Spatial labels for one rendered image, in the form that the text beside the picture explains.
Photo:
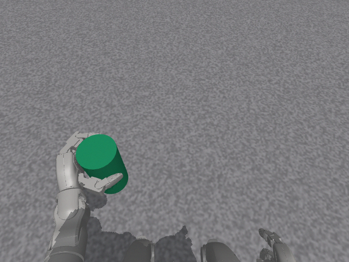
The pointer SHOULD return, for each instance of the left robot hand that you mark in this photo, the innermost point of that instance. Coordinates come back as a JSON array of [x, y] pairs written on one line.
[[70, 174]]

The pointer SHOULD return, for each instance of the left robot arm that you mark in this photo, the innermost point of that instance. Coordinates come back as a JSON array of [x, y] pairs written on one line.
[[69, 239]]

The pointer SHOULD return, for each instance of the can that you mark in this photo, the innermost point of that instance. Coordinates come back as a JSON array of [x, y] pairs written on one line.
[[99, 157]]

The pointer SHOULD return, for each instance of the right robot hand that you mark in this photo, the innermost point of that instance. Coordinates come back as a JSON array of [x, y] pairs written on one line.
[[281, 251]]

